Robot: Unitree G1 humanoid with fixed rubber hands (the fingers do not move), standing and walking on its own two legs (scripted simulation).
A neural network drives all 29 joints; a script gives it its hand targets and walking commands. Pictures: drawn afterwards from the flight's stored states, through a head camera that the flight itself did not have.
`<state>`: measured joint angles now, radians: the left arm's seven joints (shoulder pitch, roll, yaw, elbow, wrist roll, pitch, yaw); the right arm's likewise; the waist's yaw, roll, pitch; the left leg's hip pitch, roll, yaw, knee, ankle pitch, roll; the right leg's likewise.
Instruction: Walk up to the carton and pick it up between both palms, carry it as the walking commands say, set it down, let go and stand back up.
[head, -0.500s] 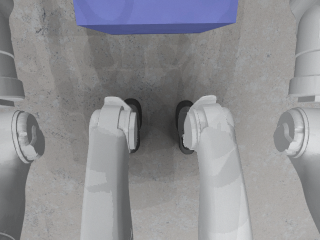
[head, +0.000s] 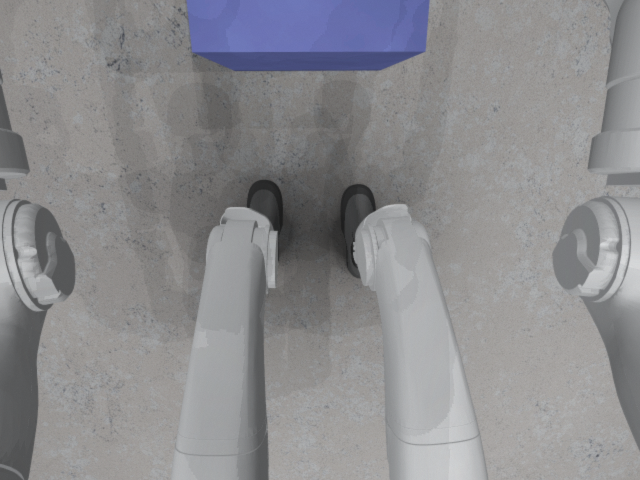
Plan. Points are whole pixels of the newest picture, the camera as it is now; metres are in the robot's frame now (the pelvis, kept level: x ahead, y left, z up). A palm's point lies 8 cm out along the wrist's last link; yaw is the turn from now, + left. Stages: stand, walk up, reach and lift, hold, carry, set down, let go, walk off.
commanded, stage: set down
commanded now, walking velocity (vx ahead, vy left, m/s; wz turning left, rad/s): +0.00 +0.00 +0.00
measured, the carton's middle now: (307, 8) +0.55 +0.01 -0.45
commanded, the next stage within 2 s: let go in 0.30 s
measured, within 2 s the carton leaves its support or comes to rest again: neither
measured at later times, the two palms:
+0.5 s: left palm out of the picture +0.55 +0.24 -0.05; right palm out of the picture +0.54 -0.22 -0.06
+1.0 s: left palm out of the picture +0.37 +0.24 +0.06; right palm out of the picture +0.35 -0.23 +0.05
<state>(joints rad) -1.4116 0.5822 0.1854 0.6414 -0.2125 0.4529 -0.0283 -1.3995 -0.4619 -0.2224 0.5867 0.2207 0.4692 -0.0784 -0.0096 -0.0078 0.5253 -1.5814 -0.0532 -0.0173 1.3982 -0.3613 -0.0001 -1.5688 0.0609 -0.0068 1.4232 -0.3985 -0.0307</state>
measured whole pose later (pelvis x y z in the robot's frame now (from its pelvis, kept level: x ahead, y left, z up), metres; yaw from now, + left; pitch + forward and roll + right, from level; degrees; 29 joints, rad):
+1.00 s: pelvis +0.09 +0.00 +0.14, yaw -2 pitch +14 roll +1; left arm -0.19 0.26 0.11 0.46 -0.04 0.16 -0.05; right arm -0.15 -0.21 -0.13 0.42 0.03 0.15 0.02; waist 0.01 0.00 0.15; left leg -0.74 -0.04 -0.01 0.81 -0.32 0.02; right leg -0.74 0.07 0.05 0.83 -0.34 -0.03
